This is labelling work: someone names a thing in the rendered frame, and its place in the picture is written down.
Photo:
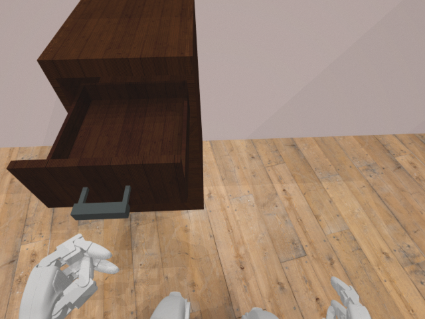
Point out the handle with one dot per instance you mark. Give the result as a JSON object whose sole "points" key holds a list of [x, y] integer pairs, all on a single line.
{"points": [[108, 210]]}

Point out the left robot hand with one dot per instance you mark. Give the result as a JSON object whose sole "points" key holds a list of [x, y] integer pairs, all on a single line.
{"points": [[47, 283]]}

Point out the cabinet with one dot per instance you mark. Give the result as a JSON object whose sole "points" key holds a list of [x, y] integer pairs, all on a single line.
{"points": [[132, 41]]}

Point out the robot left thigh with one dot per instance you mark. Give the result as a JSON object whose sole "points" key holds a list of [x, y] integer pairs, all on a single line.
{"points": [[172, 307]]}

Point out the drawer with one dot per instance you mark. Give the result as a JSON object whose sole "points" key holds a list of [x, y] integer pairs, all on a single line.
{"points": [[116, 134]]}

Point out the right robot hand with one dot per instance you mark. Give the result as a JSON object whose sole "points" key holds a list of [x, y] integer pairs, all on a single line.
{"points": [[350, 299]]}

